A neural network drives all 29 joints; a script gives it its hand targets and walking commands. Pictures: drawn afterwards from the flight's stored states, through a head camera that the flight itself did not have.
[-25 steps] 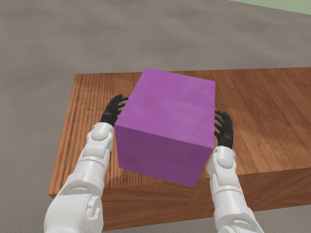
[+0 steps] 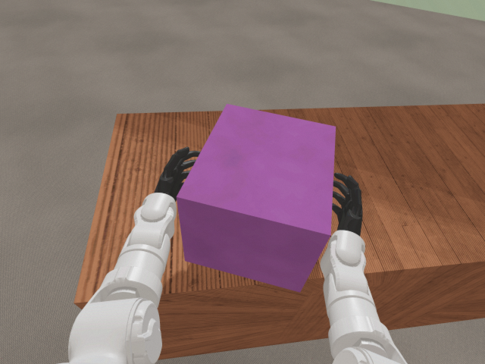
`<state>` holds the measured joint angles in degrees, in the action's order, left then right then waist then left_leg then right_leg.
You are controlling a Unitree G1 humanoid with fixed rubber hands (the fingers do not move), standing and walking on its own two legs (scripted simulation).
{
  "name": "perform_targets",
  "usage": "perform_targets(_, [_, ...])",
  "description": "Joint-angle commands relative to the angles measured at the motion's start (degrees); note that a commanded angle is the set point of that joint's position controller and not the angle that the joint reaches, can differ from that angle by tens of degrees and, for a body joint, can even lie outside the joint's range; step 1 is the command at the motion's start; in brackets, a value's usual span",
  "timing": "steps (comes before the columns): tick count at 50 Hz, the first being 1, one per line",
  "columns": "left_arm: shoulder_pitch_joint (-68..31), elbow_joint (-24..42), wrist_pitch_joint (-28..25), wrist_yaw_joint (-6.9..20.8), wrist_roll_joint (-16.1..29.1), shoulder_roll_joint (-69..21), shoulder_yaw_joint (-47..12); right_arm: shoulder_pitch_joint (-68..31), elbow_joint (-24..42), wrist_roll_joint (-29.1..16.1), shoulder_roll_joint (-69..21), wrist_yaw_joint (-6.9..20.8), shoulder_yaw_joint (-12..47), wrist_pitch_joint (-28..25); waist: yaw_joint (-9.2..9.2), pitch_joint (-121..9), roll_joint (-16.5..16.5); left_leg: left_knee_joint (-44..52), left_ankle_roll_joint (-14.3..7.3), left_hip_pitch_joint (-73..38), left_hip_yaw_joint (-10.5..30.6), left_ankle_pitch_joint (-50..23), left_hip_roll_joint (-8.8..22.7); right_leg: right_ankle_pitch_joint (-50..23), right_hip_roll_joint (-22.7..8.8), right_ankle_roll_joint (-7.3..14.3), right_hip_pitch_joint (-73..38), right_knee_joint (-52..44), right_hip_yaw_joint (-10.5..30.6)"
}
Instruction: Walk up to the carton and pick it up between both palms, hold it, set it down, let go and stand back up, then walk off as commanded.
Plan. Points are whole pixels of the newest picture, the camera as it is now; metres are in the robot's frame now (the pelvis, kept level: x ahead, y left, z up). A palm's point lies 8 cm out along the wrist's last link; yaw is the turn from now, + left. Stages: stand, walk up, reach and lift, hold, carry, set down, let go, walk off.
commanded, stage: set down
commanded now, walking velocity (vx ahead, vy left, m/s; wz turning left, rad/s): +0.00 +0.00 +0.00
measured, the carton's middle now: (261, 192) +0.42 -0.03 +0.01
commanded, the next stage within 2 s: none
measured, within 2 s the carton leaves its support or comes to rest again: neither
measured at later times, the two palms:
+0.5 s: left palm (164, 197) +0.40 +0.15 +0.02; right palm (341, 225) +0.35 -0.18 +0.01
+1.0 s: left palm (119, 182) +0.40 +0.21 +0.07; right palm (366, 208) +0.35 -0.20 +0.06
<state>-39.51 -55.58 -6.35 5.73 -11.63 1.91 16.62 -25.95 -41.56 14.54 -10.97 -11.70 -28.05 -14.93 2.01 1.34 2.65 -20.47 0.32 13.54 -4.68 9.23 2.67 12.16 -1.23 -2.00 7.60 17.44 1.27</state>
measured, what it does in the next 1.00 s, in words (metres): stands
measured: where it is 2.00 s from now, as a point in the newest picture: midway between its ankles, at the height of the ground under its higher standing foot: outside the picture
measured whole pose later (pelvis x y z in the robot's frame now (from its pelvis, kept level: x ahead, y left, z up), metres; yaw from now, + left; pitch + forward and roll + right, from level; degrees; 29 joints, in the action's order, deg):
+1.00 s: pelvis -0.02 +0.02 -0.01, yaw -1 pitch +12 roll -2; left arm -43.5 -56.2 4.8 0.1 9.4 15.0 4.9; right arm -36.2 -50.9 -5.8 6.6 -14.4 -15.7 -1.5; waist 2.4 -9.3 -0.3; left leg -28.3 -0.4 30.2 -4.4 9.8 3.4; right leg 10.5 -0.8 -3.1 22.3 21.2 1.3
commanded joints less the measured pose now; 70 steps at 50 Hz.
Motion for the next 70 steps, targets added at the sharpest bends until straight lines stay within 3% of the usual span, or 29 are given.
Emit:
perform_targets(1, [-37.98,-2.66,-3.86,7.35,-7.57,-23.77,-9.02,-39.17,-5.80,11.69,-26.40,7.32,14.86,-3.75,5.84,-28.03,-3.07,0.34,1.56,-10.38,-1.52,-10.41,-1.42,-26.13,1.21,-3.08,-4.76,0.97,-5.93])
perform_targets(3, [-37.28,-2.72,-3.18,6.82,-6.60,-22.90,-10.23,-38.89,-7.36,11.23,-23.02,7.20,12.80,-3.96,8.00,-26.93,-3.73,-0.48,1.89,-11.98,-0.71,-9.86,-0.81,-21.99,2.07,-1.95,-0.08,-0.36,-6.86])
perform_targets(4, [-36.76,-2.82,-3.20,6.90,-6.90,-22.29,-9.84,-39.00,-6.90,10.65,-22.48,7.29,14.42,-4.14,5.51,-26.51,-5.10,0.29,1.83,-12.18,-0.67,-9.43,-0.49,-19.14,1.40,-1.75,-0.41,-0.97,-6.39])
perform_targets(5, [-36.60,-3.72,-2.60,7.22,-7.24,-22.54,-8.56,-38.07,-6.88,12.78,-22.67,6.97,12.88,-3.52,6.99,-24.85,-2.36,1.03,1.27,-10.33,-0.45,-8.14,-0.70,-19.03,1.51,-2.00,-2.24,-1.00,-7.03])
perform_targets(6, [-33.58,-3.21,-3.28,5.44,-6.43,-9.67,-6.43,-33.79,-7.55,9.53,-10.60,6.09,11.41,-4.10,4.59,-28.34,-4.02,-0.04,1.23,-12.13,-2.34,-10.82,-0.85,-24.38,1.23,-1.92,-3.42,-0.29,-5.58])
perform_targets(8, [-36.25,-0.90,-3.61,3.75,-5.36,-6.04,-4.62,-33.13,-8.79,8.85,-8.77,4.99,9.68,-2.97,6.40,-27.53,-3.36,0.38,1.02,-10.20,-0.89,-8.71,-1.06,-24.36,1.23,-2.30,-4.04,0.61,-5.95])
perform_targets(9, [-36.37,-2.13,-3.32,4.63,-7.97,-13.20,-3.39,-34.48,-10.04,11.52,-20.20,4.96,9.07,-2.01,6.11,-17.27,-2.70,1.13,0.38,-7.46,-1.22,-4.38,-1.29,-16.83,0.27,-2.53,-1.34,-0.55,-6.03])
perform_targets(12, [-36.82,-0.89,-2.88,2.36,-5.19,-3.90,-4.38,-33.24,-9.26,8.80,-7.88,3.37,7.64,-1.92,7.15,-22.12,-3.35,1.38,0.55,-10.25,-1.15,-4.26,-1.18,-15.46,0.83,-2.16,-0.08,-1.39,-5.84])
perform_targets(13, [-34.58,-2.50,-2.44,1.55,-4.58,-0.23,-2.57,-31.26,-9.37,7.30,-4.53,2.61,9.43,-1.57,5.33,-21.74,-3.29,0.78,0.12,-9.09,-1.33,-3.71,-1.14,-16.39,0.66,-2.21,-1.09,-0.61,-5.39])
perform_targets(16, [-34.06,0.96,-2.86,-0.28,-0.79,2.35,-6.16,-32.13,-9.18,3.98,-2.40,0.57,8.81,-1.84,8.10,-20.43,-2.57,0.34,0.46,-8.11,-0.59,-4.30,-1.34,-17.34,0.43,-2.43,-0.42,-0.28,-5.57])
perform_targets(19, [-34.44,6.46,-4.77,-4.10,4.95,9.98,-9.27,-32.89,-3.87,-2.40,7.88,-0.85,13.08,-4.76,6.96,-38.24,-6.03,-6.52,3.10,-12.96,0.12,-20.68,-0.73,-30.99,2.45,-1.59,0.14,3.53,-5.31])
perform_targets(24, [-33.01,5.41,-6.72,-5.56,11.23,17.09,-12.00,-29.41,-5.67,-12.13,10.77,-3.07,19.05,-5.65,5.95,-50.82,-6.05,-13.05,2.91,-10.22,1.83,-29.39,-0.99,-47.06,1.99,-2.38,-0.85,8.95,-1.95])
perform_targets(31, [-35.45,11.79,-5.54,-6.48,16.25,20.72,-14.33,-32.75,0.74,-17.99,19.88,-3.74,19.71,-5.96,6.54,-63.93,-8.26,-16.92,4.71,-16.35,2.44,-41.23,-1.35,-47.73,4.39,-1.43,5.92,8.63,-2.26])
perform_targets(34, [-38.08,14.04,-4.56,-6.04,18.16,21.07,-15.39,-33.96,-0.55,-19.09,22.33,-3.77,18.84,-4.43,8.71,-59.26,-7.43,-15.99,4.52,-15.93,3.05,-38.03,-1.00,-44.89,4.70,-1.47,9.88,8.30,-3.06])
perform_targets(35, [-39.57,17.59,-3.97,-6.13,20.03,21.40,-15.89,-35.35,6.26,-20.84,23.73,-3.61,21.09,-4.33,7.35,-64.84,-8.94,-16.51,4.82,-18.67,3.62,-41.13,-0.73,-44.47,4.97,-0.95,9.76,7.99,-2.90])
perform_targets(36, [-37.24,12.00,-2.88,-6.34,19.04,23.57,-13.79,-34.70,1.83,-20.17,24.18,-3.42,20.69,-2.56,5.36,-58.42,-7.88,-15.20,4.34,-16.87,3.30,-36.47,-0.94,-37.47,4.61,-1.25,12.69,6.61,-2.72])
perform_targets(37, [-39.09,14.63,-2.48,-6.29,20.61,22.79,-16.46,-34.70,4.68,-19.63,24.83,-3.16,18.77,-2.13,8.54,-60.33,-8.15,-15.38,4.98,-18.44,3.32,-35.85,-0.79,-37.15,4.94,-0.92,13.71,7.06,-3.55])
perform_targets(41, [-38.16,22.76,1.91,-6.56,23.68,24.94,-16.40,-37.37,13.52,-24.25,27.97,-2.47,21.24,0.89,5.74,-62.47,-10.04,-15.79,5.62,-23.79,3.56,-39.82,-0.68,-35.20,5.94,-0.04,13.02,6.03,-3.33])
perform_targets(44, [-39.03,24.10,4.25,-5.87,23.91,26.41,-16.19,-37.86,12.32,-25.10,28.83,-2.20,19.79,5.33,7.27,-54.93,-7.03,-13.32,4.84,-22.56,3.63,-32.66,-0.47,-30.80,5.77,-0.42,13.56,4.78,-3.72])
perform_targets(47, [-44.49,22.38,6.93,-5.30,25.36,28.34,-17.16,-41.20,8.28,-25.98,29.82,-1.98,18.85,9.34,9.08,-51.27,-10.08,-12.39,4.46,-21.48,3.92,-26.94,-0.89,-26.14,5.42,-0.25,15.71,4.63,-4.05])
perform_targets(50, [-46.97,25.77,9.37,-5.76,28.57,29.31,-18.83,-45.42,17.64,-27.77,31.45,-1.71,18.66,13.22,9.95,-54.82,-5.52,-11.60,3.04,-20.73,2.82,-21.97,-1.69,-27.29,5.40,-0.42,13.16,4.76,-3.68])
perform_targets(52, [-43.19,20.67,10.40,-5.05,28.80,31.15,-17.30,-43.04,15.12,-28.22,29.74,-1.36,20.33,15.49,7.71,-50.89,-4.33,-10.27,2.31,-18.49,2.61,-19.84,-1.76,-26.55,4.91,-0.58,11.51,4.56,-2.98])
perform_targets(55, [-50.71,19.76,12.02,-5.00,30.04,32.22,-19.47,-47.20,14.70,-27.14,30.82,-1.44,18.10,17.90,10.27,-50.88,-8.19,-9.79,2.37,-18.20,2.94,-15.15,-1.95,-22.24,4.60,-0.50,14.46,4.49,-3.36])
perform_targets(57, [-51.31,25.07,12.14,-5.41,31.42,31.12,-20.77,-48.88,18.80,-27.37,31.31,-1.57,16.70,18.43,11.87,-54.00,-6.17,-9.11,2.30,-18.58,3.63,-15.60,-1.37,-23.37,5.27,-0.87,14.18,4.91,-4.92])
perform_targets(58, [-46.10,18.68,13.28,-5.19,30.88,32.76,-19.44,-46.93,15.61,-27.51,32.45,-1.45,18.78,19.59,9.39,-49.17,-5.87,-8.55,1.61,-17.67,3.49,-13.58,-1.58,-20.47,4.94,-0.67,14.39,3.89,-3.62])
perform_targets(59, [-46.90,12.39,13.07,-4.93,31.27,30.06,-21.51,-47.49,10.25,-27.14,30.95,-1.38,17.38,20.86,10.85,-44.93,-3.87,-8.63,1.30,-16.03,3.97,-9.06,-1.59,-16.54,4.87,-0.21,15.77,3.72,-4.13])
perform_targets(65, [-47.83,18.93,15.11,-4.55,28.83,33.12,-18.76,-48.71,17.00,-28.58,30.17,-1.78,18.20,22.01,9.06,-44.89,-5.68,-5.88,1.23,-16.40,3.82,-10.01,-1.27,-18.00,4.81,-0.48,10.68,4.08,-3.76])
perform_targets(68, [-38.61,23.19,16.01,-3.22,25.73,30.33,-17.39,-37.82,19.81,-28.61,30.84,-2.54,18.63,20.33,10.59,-46.19,-4.90,-6.51,2.69,-21.14,3.79,-20.92,-1.47,-30.95,5.11,-1.51,2.17,4.43,-3.40])
perform_targets(70, [-43.72,21.05,16.00,-3.58,26.89,33.76,-16.63,-42.76,19.91,-30.70,27.76,-2.28,20.99,21.88,7.90,-42.56,-4.87,-5.21,1.68,-17.15,2.01,-14.96,-2.09,-25.11,4.81,-1.73,3.23,3.98,-2.97])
